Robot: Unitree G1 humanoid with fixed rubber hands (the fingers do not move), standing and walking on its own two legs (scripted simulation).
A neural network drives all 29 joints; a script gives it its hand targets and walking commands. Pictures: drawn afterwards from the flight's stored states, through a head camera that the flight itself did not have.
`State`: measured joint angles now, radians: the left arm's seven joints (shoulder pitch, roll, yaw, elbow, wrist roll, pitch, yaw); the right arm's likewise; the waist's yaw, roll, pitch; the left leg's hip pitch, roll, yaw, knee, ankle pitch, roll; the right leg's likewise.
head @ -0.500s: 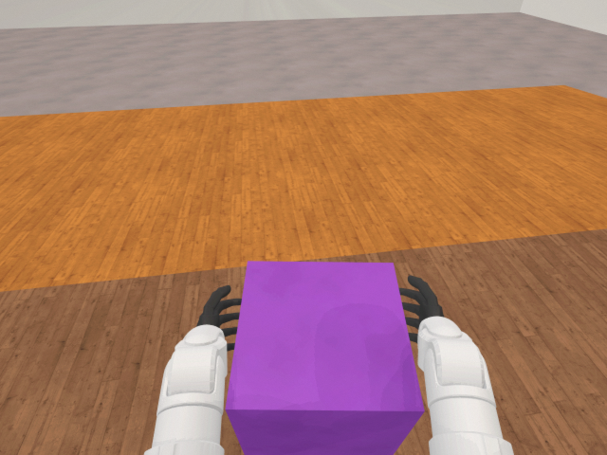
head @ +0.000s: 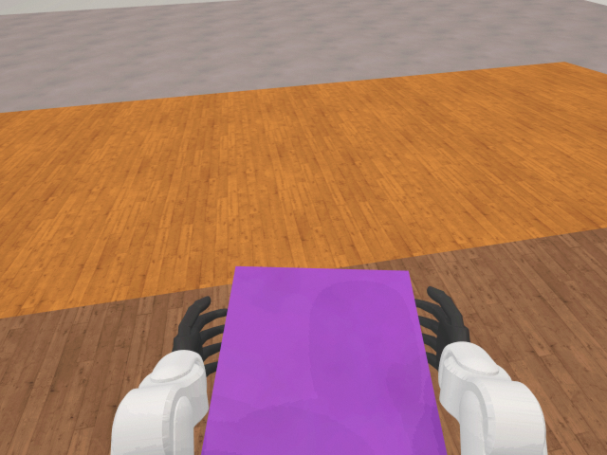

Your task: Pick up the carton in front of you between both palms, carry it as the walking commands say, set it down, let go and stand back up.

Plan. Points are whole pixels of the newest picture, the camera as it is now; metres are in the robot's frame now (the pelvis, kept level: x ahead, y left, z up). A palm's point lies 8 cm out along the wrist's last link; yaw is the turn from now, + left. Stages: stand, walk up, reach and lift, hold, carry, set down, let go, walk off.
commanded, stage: carry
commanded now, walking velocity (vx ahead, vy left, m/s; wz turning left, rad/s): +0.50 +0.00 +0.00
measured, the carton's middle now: (317, 389) +0.24 +0.00 +0.01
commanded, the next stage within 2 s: none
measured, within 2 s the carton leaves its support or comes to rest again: neither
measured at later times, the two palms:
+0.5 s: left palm (243, 199) +0.52 +0.12 +0.11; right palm (415, 187) +0.55 -0.18 +0.10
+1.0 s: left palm (252, 121) +0.87 +0.14 +0.09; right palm (374, 114) +0.87 -0.16 +0.10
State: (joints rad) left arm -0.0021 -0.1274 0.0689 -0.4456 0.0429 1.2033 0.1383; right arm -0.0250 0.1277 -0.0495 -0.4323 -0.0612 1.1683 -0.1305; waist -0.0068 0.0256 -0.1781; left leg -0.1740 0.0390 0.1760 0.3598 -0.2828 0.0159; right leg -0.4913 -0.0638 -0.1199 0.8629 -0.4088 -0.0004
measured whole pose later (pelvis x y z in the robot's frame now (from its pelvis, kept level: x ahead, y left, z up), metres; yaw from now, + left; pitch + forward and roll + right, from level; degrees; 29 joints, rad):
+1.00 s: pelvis +0.64 +0.00 +0.00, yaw -1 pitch +4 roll -1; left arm 0.09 -0.13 0.02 -0.55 0.07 1.16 0.12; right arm 0.08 0.13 -0.03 -0.53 -0.05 1.11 -0.10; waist -0.02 0.00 -0.11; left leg -0.03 0.04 0.22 0.24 -0.27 0.03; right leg -0.60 -0.11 -0.14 0.68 -0.10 0.01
